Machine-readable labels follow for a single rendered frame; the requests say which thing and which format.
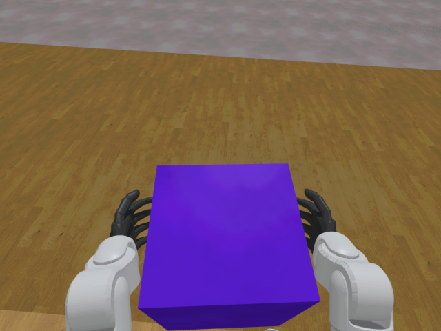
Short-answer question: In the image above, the left robot forearm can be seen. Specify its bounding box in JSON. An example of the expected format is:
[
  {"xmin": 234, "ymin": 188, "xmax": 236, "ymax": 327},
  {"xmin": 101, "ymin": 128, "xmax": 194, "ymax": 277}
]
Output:
[{"xmin": 65, "ymin": 235, "xmax": 141, "ymax": 331}]

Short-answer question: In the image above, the left robot hand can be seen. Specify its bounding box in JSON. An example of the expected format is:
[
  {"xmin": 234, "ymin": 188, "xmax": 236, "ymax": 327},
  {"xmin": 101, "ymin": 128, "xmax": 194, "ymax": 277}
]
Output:
[{"xmin": 110, "ymin": 190, "xmax": 152, "ymax": 250}]

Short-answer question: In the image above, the carton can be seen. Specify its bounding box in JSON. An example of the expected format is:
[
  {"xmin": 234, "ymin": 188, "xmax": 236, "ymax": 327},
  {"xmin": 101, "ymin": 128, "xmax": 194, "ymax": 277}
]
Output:
[{"xmin": 138, "ymin": 163, "xmax": 320, "ymax": 331}]

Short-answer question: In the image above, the right robot hand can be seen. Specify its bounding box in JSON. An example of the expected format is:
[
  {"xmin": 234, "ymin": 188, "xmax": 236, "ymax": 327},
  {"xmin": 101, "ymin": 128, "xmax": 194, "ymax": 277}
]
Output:
[{"xmin": 296, "ymin": 188, "xmax": 337, "ymax": 254}]

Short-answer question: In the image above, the right robot forearm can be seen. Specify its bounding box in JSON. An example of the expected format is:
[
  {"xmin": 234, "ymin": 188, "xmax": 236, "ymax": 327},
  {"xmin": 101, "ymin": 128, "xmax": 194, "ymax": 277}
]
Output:
[{"xmin": 313, "ymin": 232, "xmax": 394, "ymax": 331}]

